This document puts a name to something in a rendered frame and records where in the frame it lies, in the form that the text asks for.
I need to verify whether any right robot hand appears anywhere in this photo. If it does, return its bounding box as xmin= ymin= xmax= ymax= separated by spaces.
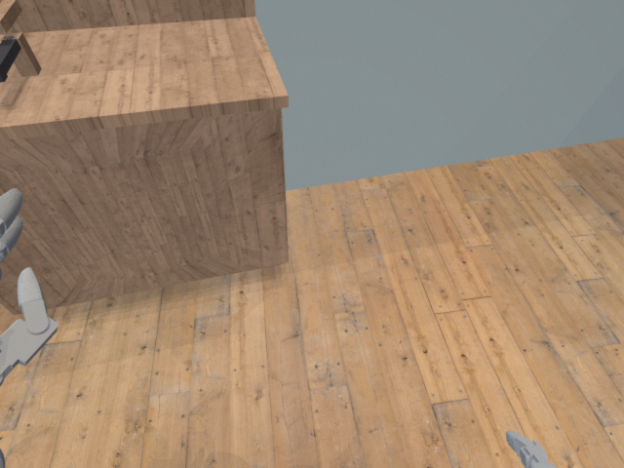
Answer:
xmin=506 ymin=431 xmax=558 ymax=468

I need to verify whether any tap lever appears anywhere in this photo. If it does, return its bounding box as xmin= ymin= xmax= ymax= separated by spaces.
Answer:
xmin=0 ymin=36 xmax=21 ymax=82

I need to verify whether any left robot hand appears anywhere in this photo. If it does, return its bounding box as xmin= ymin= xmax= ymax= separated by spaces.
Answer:
xmin=0 ymin=188 xmax=59 ymax=386

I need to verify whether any counter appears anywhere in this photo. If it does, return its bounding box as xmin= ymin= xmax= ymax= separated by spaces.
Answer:
xmin=0 ymin=0 xmax=289 ymax=315

